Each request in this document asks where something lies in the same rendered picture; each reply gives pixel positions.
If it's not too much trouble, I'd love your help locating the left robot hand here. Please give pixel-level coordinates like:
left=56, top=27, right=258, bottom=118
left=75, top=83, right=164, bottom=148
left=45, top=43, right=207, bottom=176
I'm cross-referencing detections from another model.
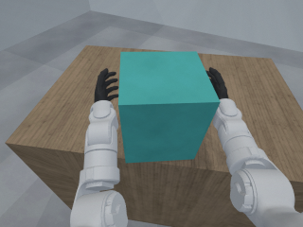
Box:
left=94, top=68, right=119, bottom=103

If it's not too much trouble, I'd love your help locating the left robot upper arm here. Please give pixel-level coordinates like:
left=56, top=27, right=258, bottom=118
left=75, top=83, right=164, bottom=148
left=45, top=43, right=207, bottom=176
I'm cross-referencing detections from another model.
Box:
left=70, top=190, right=128, bottom=227

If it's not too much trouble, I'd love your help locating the robot right forearm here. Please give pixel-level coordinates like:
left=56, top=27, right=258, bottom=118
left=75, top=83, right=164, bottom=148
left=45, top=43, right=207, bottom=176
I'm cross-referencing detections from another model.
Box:
left=212, top=98, right=295, bottom=203

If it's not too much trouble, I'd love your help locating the robot left forearm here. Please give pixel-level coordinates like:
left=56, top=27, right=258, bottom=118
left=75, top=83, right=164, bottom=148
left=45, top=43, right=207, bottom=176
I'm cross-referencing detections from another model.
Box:
left=70, top=100, right=120, bottom=225

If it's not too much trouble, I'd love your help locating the carton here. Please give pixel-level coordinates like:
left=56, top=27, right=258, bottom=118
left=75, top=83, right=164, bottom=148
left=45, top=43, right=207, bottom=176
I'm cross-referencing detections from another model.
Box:
left=118, top=51, right=221, bottom=164

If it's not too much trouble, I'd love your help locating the pedestal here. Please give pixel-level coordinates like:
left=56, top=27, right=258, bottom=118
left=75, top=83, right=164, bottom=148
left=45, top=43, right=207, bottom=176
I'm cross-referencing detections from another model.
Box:
left=5, top=45, right=303, bottom=227

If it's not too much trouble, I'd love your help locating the right robot hand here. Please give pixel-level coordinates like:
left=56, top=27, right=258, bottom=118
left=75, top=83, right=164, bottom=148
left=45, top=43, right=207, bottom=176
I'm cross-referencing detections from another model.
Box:
left=205, top=67, right=229, bottom=99

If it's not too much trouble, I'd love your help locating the right robot upper arm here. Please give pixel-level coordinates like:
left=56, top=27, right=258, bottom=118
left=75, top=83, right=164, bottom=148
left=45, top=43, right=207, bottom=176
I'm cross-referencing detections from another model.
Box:
left=230, top=168, right=303, bottom=227

